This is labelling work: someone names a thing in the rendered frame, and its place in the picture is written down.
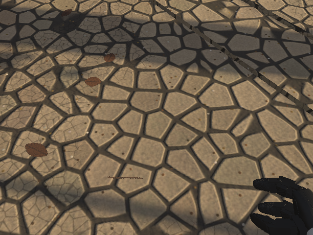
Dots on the right robot hand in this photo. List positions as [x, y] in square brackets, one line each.
[296, 217]

